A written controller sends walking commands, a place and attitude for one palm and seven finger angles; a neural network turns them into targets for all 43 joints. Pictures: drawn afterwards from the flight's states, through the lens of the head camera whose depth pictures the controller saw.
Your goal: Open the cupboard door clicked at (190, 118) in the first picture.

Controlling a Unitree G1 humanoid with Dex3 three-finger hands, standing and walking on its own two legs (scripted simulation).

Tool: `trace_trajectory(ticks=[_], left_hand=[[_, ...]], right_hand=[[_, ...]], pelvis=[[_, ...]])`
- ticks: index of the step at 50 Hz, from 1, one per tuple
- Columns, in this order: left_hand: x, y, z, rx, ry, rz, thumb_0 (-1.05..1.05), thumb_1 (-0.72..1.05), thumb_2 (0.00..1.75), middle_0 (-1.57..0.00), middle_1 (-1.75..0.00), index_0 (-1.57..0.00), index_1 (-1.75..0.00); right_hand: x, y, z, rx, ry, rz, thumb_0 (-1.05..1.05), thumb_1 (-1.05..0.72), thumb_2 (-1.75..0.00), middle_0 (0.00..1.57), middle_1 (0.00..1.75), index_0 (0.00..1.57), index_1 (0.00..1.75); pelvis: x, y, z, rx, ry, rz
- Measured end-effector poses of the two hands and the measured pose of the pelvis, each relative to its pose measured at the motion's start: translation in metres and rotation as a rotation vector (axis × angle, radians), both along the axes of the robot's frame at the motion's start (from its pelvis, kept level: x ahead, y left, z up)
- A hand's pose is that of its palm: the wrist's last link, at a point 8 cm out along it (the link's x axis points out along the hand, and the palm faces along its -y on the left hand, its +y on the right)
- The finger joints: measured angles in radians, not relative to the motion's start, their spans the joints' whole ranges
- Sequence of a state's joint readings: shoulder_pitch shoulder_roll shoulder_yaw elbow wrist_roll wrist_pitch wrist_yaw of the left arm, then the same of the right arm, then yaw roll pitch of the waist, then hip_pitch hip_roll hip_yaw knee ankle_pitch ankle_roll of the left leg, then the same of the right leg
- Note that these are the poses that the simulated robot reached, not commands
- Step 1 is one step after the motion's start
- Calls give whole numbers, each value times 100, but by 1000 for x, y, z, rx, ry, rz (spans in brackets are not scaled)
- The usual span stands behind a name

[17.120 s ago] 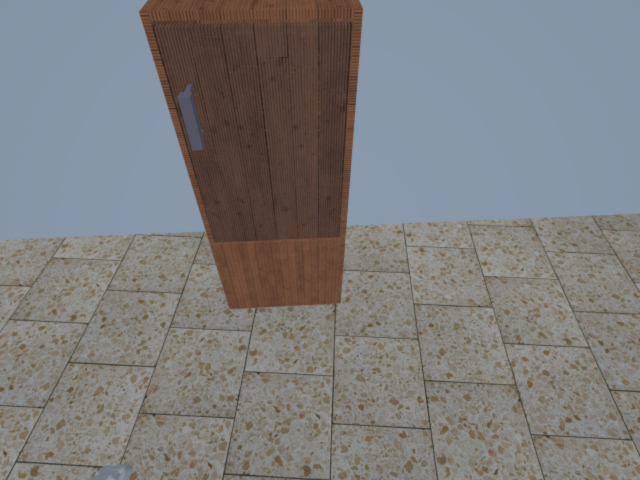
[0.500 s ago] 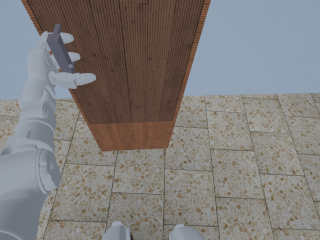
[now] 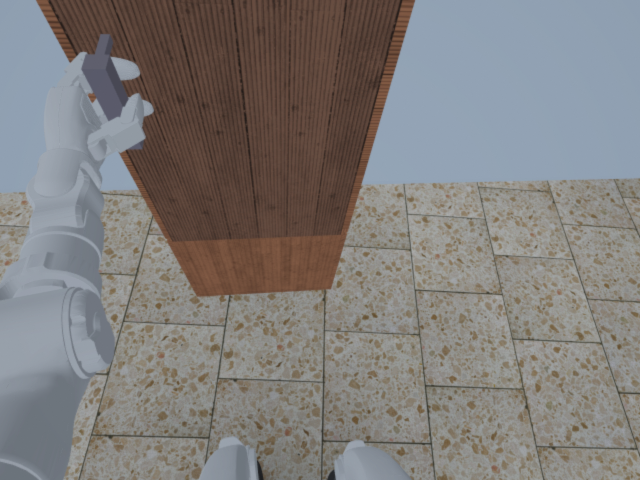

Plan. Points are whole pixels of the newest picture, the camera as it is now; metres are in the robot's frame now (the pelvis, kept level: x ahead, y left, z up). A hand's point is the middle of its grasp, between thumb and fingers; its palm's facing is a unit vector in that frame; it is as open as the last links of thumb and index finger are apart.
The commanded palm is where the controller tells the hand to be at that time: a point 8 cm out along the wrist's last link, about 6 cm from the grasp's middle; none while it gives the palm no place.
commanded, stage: pull the door open along its arc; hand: left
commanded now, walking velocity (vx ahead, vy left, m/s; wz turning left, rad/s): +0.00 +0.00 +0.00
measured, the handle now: (119, 94) +0.58 +0.19 +0.10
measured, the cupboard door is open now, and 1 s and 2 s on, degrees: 0 45 46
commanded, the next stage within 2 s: open thumb and fingers to let go in 1.04 s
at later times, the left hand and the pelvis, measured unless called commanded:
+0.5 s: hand (139, 175) +0.45 +0.16 +0.10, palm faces -0.04 -1.00 +0.00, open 6.1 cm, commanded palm +0.40 +0.21 +0.10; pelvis +0.02 +0.00 +0.02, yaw -1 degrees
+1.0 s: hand (259, 289) +0.30 +0.04 +0.11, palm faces +0.33 -0.94 -0.01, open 6.3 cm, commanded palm +0.23 +0.08 +0.10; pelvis +0.01 -0.04 +0.02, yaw +3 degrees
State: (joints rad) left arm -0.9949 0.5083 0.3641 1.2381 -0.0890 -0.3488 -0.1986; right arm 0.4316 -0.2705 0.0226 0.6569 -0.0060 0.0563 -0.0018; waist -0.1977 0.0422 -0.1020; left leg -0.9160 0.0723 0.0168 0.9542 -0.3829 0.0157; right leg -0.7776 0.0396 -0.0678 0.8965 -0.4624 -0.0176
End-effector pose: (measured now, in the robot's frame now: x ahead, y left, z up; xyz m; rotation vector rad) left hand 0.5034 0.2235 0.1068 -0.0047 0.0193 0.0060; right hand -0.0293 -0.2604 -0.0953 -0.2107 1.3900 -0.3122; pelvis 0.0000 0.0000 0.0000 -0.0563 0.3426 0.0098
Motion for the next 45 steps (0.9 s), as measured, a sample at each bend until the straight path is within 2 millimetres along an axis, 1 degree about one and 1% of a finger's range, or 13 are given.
trace_trajectory(ticks=[6,10,14,17,22,27,32,36,40,45], left_hand=[[0,0,0,4,3,1,1,71,82,-35,-135,-37,-135],[-3,-1,0,5,1,1,0,71,81,-35,-135,-36,-135],[-12,-1,0,6,-4,-3,0,71,78,-35,-135,-36,-135],[-23,-2,-1,5,-13,-10,0,70,75,-35,-135,-36,-135],[-52,-7,-2,6,-31,-30,0,69,72,-36,-135,-35,-135],[-90,-18,-2,1,-47,-52,0,67,71,-36,-135,-33,-134],[-128,-41,-4,-78,-54,110,2,65,72,-34,-134,-34,-131],[-157,-64,-4,-73,-58,230,1,65,74,-34,-135,-34,-130],[-185,-88,-2,-50,-49,321,1,65,74,-34,-134,-33,-131],[-214,-118,1,-30,-20,376,1,66,74,-32,-133,-33,-132]], right_hand=[[-1,2,-1,7,2,-3,0,-91,-90,20,30,20,30],[2,2,0,12,-12,-12,0,-91,-90,20,30,20,30],[10,2,0,25,-36,-16,0,-91,-90,20,30,20,30],[22,1,1,36,-66,-15,0,-91,-90,20,30,20,30],[54,0,4,53,-157,2,0,-91,-90,20,30,20,30],[99,-1,11,70,-286,49,0,-91,-90,20,30,20,30],[147,5,18,100,-416,139,1,-91,-90,19,30,20,30],[180,14,24,135,-500,222,1,-91,-90,19,30,20,30],[202,23,29,167,-556,279,1,-91,-90,19,30,20,30],[214,28,35,189,-587,309,1,-91,-90,20,30,20,30]], pelvis=[[1,0,0,1,3,-3],[3,-1,2,5,-1,-12],[7,-1,5,11,-13,-21],[11,-2,8,16,-29,-26],[18,-3,14,25,-63,-30],[22,-4,19,32,-103,-28],[19,-6,21,39,-136,-15],[15,-10,20,49,-155,-3],[12,-16,20,57,-179,11],[10,-26,21,66,-214,26]])
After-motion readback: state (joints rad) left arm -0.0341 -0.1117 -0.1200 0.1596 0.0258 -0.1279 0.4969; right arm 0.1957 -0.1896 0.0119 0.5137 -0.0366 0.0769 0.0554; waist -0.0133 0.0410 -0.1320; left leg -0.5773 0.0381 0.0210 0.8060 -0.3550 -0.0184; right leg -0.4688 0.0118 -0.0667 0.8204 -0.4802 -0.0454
